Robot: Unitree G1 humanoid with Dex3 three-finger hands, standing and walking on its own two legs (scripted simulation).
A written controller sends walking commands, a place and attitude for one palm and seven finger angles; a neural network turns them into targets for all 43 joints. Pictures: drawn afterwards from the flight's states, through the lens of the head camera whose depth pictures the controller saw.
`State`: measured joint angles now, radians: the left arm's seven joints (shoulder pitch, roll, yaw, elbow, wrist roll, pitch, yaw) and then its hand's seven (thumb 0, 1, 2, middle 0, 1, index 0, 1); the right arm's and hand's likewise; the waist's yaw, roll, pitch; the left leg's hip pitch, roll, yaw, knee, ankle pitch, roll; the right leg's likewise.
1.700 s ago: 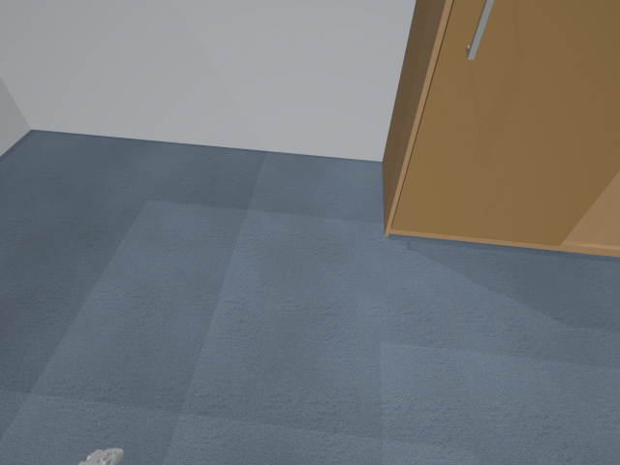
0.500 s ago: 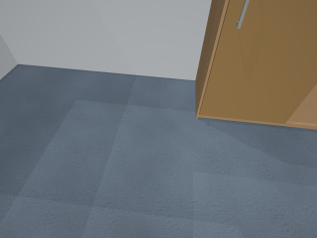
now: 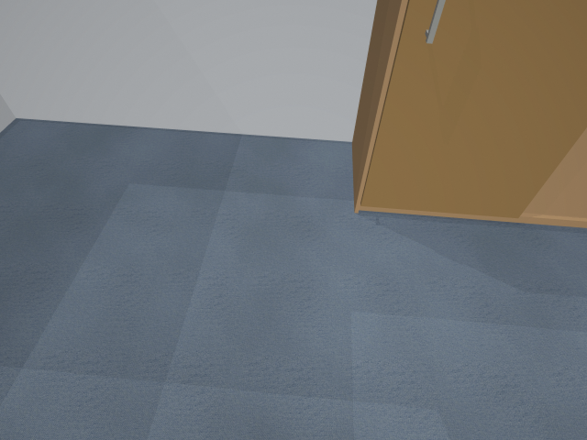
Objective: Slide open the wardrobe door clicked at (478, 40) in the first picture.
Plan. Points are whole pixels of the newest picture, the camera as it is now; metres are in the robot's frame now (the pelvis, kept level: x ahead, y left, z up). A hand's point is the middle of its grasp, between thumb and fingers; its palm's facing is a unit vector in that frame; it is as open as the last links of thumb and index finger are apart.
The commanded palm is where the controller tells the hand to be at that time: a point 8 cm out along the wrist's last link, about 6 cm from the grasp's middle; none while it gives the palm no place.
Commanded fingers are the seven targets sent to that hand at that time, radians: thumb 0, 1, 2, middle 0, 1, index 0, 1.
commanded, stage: walk to a spot facing it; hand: left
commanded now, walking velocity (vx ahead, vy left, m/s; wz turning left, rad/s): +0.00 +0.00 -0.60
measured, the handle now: out of the picture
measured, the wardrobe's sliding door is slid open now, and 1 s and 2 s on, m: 0.00 0.00 0.00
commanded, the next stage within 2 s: none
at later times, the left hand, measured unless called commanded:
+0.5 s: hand out of the picture +0.05 +0.16 -0.16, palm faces -0.19 -0.95 -0.24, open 7.4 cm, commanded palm none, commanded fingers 0.00 0.90 0.90 -0.20 -0.30 -0.20 -0.30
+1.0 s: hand (203, 390) +0.23 +0.17 -0.17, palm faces -0.47 -0.86 -0.17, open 7.4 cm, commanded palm none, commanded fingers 0.00 0.90 0.90 -0.20 -0.30 -0.20 -0.30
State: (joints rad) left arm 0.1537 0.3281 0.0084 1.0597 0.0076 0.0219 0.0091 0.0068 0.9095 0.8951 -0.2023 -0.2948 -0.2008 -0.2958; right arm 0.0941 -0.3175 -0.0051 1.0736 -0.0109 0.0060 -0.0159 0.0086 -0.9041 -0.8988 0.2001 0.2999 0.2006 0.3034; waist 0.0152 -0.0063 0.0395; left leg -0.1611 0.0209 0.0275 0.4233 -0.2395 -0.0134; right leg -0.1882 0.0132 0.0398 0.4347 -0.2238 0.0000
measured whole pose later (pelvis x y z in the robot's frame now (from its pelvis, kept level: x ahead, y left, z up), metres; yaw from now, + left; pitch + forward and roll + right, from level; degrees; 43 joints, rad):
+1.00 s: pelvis +0.06 +0.02 +0.00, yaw -32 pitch +0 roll -3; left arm 0.24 0.29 0.11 0.93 0.04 0.05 -0.05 0.01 0.91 0.90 -0.20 -0.29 -0.19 -0.29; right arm 0.39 -0.17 -0.01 0.99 -0.01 -0.06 -0.04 0.01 -0.90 -0.90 0.20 0.30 0.20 0.30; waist 0.01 -0.06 0.00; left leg -0.02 0.05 0.18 0.34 -0.33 0.04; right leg -0.67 -0.03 0.03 1.22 -0.15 0.04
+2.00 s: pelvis +0.40 -0.25 +0.00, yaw -61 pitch -1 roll -1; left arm 0.30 0.20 0.10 1.02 0.03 0.02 -0.03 0.01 0.92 0.90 -0.20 -0.29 -0.20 -0.29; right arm 0.28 -0.17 -0.06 1.00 -0.02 -0.08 -0.03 -0.01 -0.95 -0.90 0.20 0.30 0.20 0.30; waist 0.03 -0.05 0.02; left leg -0.11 0.10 0.31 0.43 -0.29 0.03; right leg -0.62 -0.09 -0.03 1.25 -0.18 0.01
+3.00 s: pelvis +0.49 -0.49 +0.00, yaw -58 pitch +2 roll -2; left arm 0.18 0.24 0.09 0.97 0.01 0.05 0.02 0.01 0.92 0.90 -0.20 -0.29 -0.20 -0.30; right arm 0.23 -0.17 -0.04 0.96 -0.02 0.02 -0.01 0.01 -0.91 -0.90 0.20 0.30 0.20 0.30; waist -0.01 0.00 0.08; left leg -0.32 0.00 0.06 0.50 -0.20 0.07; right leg -0.48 -0.08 -0.03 1.08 -0.41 0.08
